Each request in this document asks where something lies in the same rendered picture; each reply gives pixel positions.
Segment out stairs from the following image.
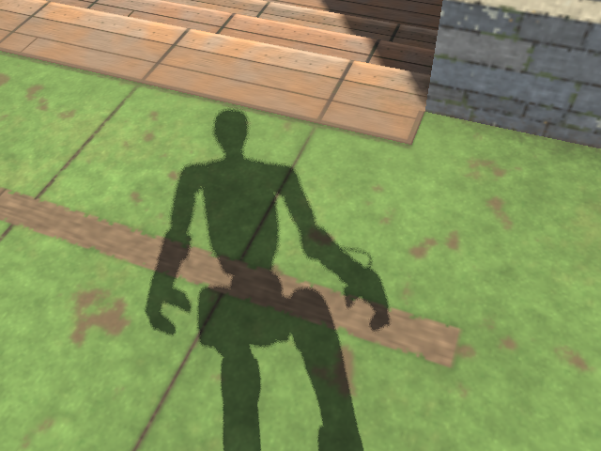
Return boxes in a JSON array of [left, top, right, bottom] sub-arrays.
[[46, 0, 438, 75]]

